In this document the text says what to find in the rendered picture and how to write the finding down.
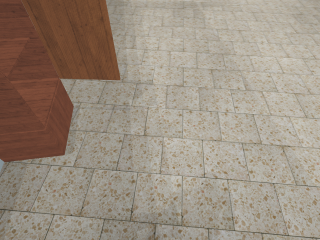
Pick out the cupboard door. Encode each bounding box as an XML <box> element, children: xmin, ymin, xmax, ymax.
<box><xmin>21</xmin><ymin>0</ymin><xmax>121</xmax><ymax>81</ymax></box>

